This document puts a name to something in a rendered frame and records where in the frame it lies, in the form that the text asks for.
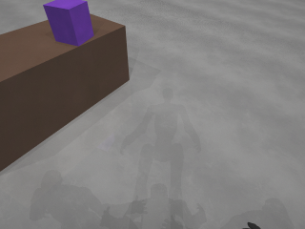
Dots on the pedestal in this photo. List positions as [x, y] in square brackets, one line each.
[46, 84]

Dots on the carton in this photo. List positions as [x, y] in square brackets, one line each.
[70, 21]

